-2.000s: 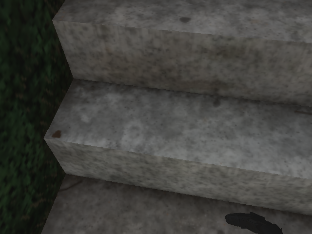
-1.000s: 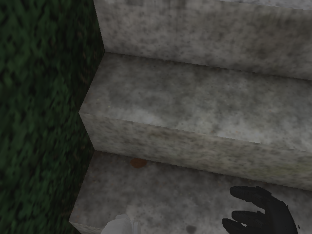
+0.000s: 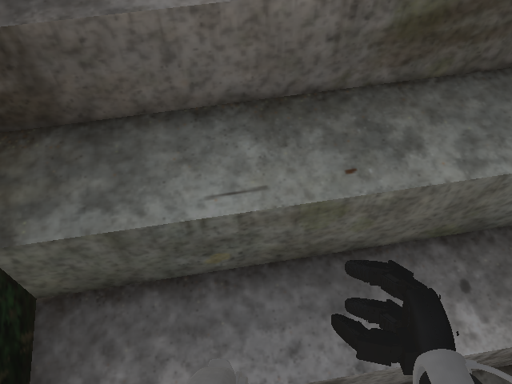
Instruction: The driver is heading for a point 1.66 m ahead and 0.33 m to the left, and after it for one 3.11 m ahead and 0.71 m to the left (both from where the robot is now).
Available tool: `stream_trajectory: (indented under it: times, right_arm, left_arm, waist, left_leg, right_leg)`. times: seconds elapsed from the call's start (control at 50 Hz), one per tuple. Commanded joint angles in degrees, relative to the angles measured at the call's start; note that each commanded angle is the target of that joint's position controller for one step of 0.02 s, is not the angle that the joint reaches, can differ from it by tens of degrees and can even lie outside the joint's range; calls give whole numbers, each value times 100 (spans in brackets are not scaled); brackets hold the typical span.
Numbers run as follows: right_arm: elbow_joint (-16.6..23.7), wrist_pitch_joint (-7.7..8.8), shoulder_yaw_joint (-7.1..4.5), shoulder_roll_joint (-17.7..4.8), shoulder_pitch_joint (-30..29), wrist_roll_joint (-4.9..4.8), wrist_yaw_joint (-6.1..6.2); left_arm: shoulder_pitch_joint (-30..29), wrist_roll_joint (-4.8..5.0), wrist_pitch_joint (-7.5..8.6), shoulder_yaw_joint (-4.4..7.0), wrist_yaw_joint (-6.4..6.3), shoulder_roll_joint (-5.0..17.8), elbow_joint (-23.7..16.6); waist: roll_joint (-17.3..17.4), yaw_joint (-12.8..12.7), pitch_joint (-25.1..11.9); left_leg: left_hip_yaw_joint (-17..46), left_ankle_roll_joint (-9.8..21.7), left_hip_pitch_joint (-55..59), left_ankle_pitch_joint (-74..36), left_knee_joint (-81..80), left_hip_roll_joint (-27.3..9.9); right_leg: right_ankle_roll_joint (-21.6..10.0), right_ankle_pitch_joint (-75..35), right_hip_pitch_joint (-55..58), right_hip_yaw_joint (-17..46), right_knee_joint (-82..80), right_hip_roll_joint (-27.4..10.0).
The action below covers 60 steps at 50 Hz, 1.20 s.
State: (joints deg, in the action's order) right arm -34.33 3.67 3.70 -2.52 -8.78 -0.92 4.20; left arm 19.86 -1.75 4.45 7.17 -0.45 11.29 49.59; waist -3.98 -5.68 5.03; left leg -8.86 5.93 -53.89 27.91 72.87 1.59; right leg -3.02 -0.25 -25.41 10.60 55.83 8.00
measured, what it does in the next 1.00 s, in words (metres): climbs: right foot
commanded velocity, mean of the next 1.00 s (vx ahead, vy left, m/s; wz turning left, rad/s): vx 0.08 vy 0.00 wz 0.04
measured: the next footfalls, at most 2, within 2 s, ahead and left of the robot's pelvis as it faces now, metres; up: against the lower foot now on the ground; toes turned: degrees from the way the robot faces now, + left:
right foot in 0.42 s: +0.20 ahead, -0.24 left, +0.00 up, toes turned -16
right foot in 1.56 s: +0.22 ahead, -0.14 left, +0.00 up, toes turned +20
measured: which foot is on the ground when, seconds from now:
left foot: down 0.00-1.00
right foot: up 0.00-0.40, down 0.42-1.00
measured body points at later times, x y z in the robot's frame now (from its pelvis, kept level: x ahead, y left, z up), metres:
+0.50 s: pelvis +0.11 -0.09 +0.11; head +0.10 -0.10 +0.56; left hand +0.26 +0.08 -0.01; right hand +0.12 -0.35 -0.03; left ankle +0.12 +0.08 -0.60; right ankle +0.16 -0.22 -0.61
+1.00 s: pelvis +0.13 -0.10 +0.10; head +0.15 -0.09 +0.55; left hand +0.26 +0.17 +0.01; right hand +0.30 -0.34 +0.01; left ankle +0.14 +0.06 -0.61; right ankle +0.16 -0.23 -0.61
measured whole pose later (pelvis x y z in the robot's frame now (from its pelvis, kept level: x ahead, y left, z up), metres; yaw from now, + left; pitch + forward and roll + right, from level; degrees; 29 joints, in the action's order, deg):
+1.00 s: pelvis +0.13 -0.10 +0.10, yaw +4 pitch +2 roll -1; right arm -39.7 0.0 -4.8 -11.5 10.3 1.4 3.1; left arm 13.4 -0.5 -0.1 3.5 -2.1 13.1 32.5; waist -0.1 -1.4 -0.6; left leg 10.0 -2.4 -25.6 22.7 45.6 0.4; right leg 0.6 20.8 -24.6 -9.9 43.7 -5.9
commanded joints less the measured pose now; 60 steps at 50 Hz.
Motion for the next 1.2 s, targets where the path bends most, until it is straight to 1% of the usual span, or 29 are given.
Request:
stream_trajectory:
  times: [0.02, 0.04, 0.08, 0.14, 0.22, 0.26, 0.28, 0.34, 0.36, 0.38, 0.4, 0.42, 0.44, 0.46, 0.48, 0.54, 0.6, 0.78, 0.86, 0.92, 1.0, 1.04, 1.06, 1.08, 1.12, 1.14, 1.16, 1.18, 1.2]
  right_arm:
    - [-474, 51, -690, -883, 1233, -71, 50]
    - [-753, 10, -671, -637, 1001, -29, 81]
    - [-911, 80, -570, -420, 765, 65, 0]
    - [-995, 146, -607, -700, 1071, 245, -58]
    - [-563, 168, -756, -1232, 1215, 222, 17]
    - [-487, 154, -799, -1278, 1459, 203, 122]
    - [-473, 75, -873, -1494, 1543, 319, 172]
    - [-450, -231, -965, -1734, 2141, 303, 367]
    - [-502, -275, -1002, -1821, 2588, 288, 326]
    - [-602, -214, -1039, -1939, 2751, 232, 212]
    - [-763, -231, -948, -1634, 2870, 297, 70]
    - [-840, -309, -820, -1118, 2892, 352, -121]
    - [-584, -398, -667, -532, 2970, -11, -254]
    - [-687, -442, -691, -727, 2944, -106, -234]
    - [-778, -440, -706, -753, 2935, -52, -232]
    - [-890, -393, -844, -1161, 2902, 57, -263]
    - [-769, -245, -912, -1281, 2573, 133, -201]
    - [-526, -95, -888, -1006, 2337, 162, -129]
    - [-441, -168, -964, -1425, 2360, 210, -106]
    - [-294, -252, -1093, -1873, 2160, 294, -35]
    - [75, -323, -1045, -1638, 1263, 202, -126]
    - [176, -210, -943, -1288, 1208, 153, -155]
    - [178, -176, -960, -1308, 1199, 183, -130]
    - [200, -187, -994, -1224, 1122, 236, -112]
    - [300, -323, -991, -1014, 1352, 330, -132]
    - [323, -348, -916, -1074, 1561, 353, -258]
    - [443, -393, -850, -1016, 1613, 351, -341]
    - [271, -420, -837, -1141, 1700, 267, -402]
    - [177, -406, -868, -1210, 1606, 63, -401]
  left_arm:
    - [-546, -303, 1, -47, 173, -110, -1187]
    - [-558, -352, -232, -174, 70, -336, -1249]
    - [-223, -300, -739, -246, 23, -269, -1277]
    - [-438, -92, -891, -288, -57, -275, -1453]
    - [-816, -122, -920, -135, -112, 90, -1796]
    - [-958, -152, -962, -159, -131, 4, -1877]
    - [-827, -125, -931, -207, -55, 34, -1970]
    - [-1197, 247, -840, -331, 216, -49, -1997]
    - [-1125, 278, -789, -319, 233, -40, -1840]
    - [-587, 273, -653, -282, 207, -39, -1585]
    - [104, 296, -489, -257, 205, -23, -1298]
    - [187, 248, -281, -346, 234, -153, -1186]
    - [-49, -103, -251, -482, 140, -131, -1347]
    - [-91, -125, -292, -487, 74, -186, -1426]
    - [-376, -71, -301, -534, 5, -179, -1417]
    - [-581, 53, -276, -494, -86, -30, -1523]
    - [-287, 25, -277, -351, -179, 196, -1691]
    - [-393, 2, -309, -269, -323, 430, -1856]
    - [-649, 109, -349, -309, -247, 387, -2067]
    - [-620, 203, -388, -332, -171, 270, -2195]
    - [-360, 60, -361, -334, -182, 446, -2154]
    - [-206, -113, -395, -187, -295, 951, -2119]
    - [-198, -75, -390, -150, -338, 993, -2159]
    - [-285, -73, -354, -170, -383, 912, -2139]
    - [-1138, -92, -210, -268, -451, 844, -2273]
    - [-1423, -115, -162, -338, -452, 714, -2161]
    - [-1376, -151, -142, -334, -474, 848, -2161]
    - [-878, -40, -297, -289, -463, 833, -1937]
    - [-427, -6, -437, -239, -454, 892, -1754]
  waist:
    - [826, 293, -3017]
    - [302, 71, -1807]
    - [-332, -351, -669]
    - [228, -326, -16]
    - [789, -329, -195]
    - [1029, -173, -289]
    - [1181, -146, -465]
    - [1815, 543, -728]
    - [1439, 799, -870]
    - [1523, 651, -941]
    - [1289, 337, -1085]
    - [773, 283, -684]
    - [-830, 497, -1149]
    - [-960, 360, -1190]
    - [-1117, 549, -811]
    - [-755, 768, -385]
    - [-19, 541, -374]
    - [103, 510, -1008]
    - [1044, 583, -1099]
    - [1667, 510, -1003]
    - [968, 150, -900]
    - [-700, 34, -1097]
    - [-1109, -127, -1375]
    - [-709, -97, -1365]
    - [-538, 560, -1210]
    - [-89, 937, -952]
    - [-486, 995, -754]
    - [-283, 707, -613]
    - [-574, 393, -796]
  left_leg:
    - [4123, 1121, 4201, 343, -3534, -1982]
    - [3560, 784, 3256, 755, -3538, -1925]
    - [2526, 393, 1872, 498, -3765, -1620]
    - [1469, 159, 1680, -432, -4091, -1691]
    - [989, 208, 2170, -1009, -4285, -2134]
    - [1010, 241, 2508, -388, -4306, -2226]
    - [615, 193, 2919, -284, -4565, -1997]
    - [712, 157, 3772, -270, -4725, -1761]
    - [687, 230, 3954, 221, -4850, -1619]
    - [746, 158, 3387, -625, -4665, -1853]
    - [427, 4, 3612, -679, -3789, -1356]
    - [291, -133, 3054, -36, -2754, -1069]
    - [560, -623, 2429, 145, -2753, -822]
    - [690, -711, 2939, 41, -2541, -841]
    - [838, -708, 2951, -187, -2662, -839]
    - [918, -548, 3080, -813, -3949, -639]
    - [1000, -390, 2515, -1106, -3931, -459]
    - [1237, -270, 2415, -1710, -3132, -404]
    - [2256, 66, 3225, -2958, -3599, -662]
    - [3178, 491, 3221, -2296, -4227, -813]
    - [2581, 114, 2045, -2040, -3589, -409]
    - [1328, -491, 1022, -1628, -1977, 45]
    - [976, -667, 1123, -262, -468, -28]
    - [974, -866, 1188, 242, 1069, -346]
    - [1505, -945, 1520, -56, 2415, -663]
    - [1389, -793, 1937, -411, 488, -809]
    - [1484, -556, 2243, -443, -1174, -932]
    - [645, -462, 2444, 1, -2865, -446]
    - [22, -471, 2972, -28, -3339, -136]
  right_leg:
    - [-116, 197, -2100, 276, 5560, -201]
    - [-327, 87, -2664, -112, 5727, -397]
    - [-211, 430, -2617, -200, 5978, -404]
    - [24, 125, -2945, -122, 5601, -466]
    - [318, -406, -2758, -174, 4453, -757]
    - [375, -562, -2748, -275, 3745, -893]
    - [378, -80, -2307, -694, 2351, -1064]
    - [297, 1664, -645, -1640, -932, -1315]
    - [290, 2072, -54, -2344, -1649, -871]
    - [178, 1541, 1190, -2153, -1701, -836]
    - [204, 1220, 1533, -1681, -2520, -949]
    - [468, 1062, 1587, -944, -2770, -1400]
    - [156, 674, 1720, 518, -3367, -2615]
    - [-109, 1248, 1251, 827, -3910, -2691]
    - [-203, 1960, 978, 628, -4074, -2551]
    - [-150, 2550, 910, -410, -3782, -1894]
    - [-223, 2020, 1454, -676, -3364, -1866]
    - [-389, 1326, 1465, -1303, -2681, -2251]
    - [108, 1318, 542, -2002, -1695, -1653]
    - [329, 1892, 129, -1979, -1099, -1179]
    - [57, 1781, 992, -1380, -1778, -1480]
    - [-503, 1034, 2015, -320, -2903, -2850]
    - [-1106, 165, 1883, 307, -3367, -3665]
    - [-1475, -944, 1556, 302, -3487, -3956]
    - [-1342, -1310, 835, -621, -3156, -3546]
    - [-781, -526, 687, -1513, -3053, -2896]
    - [-570, -336, 697, -1713, -2837, -2662]
    - [-574, 323, 1063, -2115, -2519, -2275]
    - [-597, 387, 1204, -2077, -2648, -2457]
Keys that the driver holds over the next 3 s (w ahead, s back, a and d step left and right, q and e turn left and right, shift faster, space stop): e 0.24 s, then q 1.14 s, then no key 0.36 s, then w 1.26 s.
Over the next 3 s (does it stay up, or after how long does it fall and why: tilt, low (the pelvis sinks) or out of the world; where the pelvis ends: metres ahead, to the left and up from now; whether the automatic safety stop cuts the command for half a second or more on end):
stays up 0.42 0.04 0.36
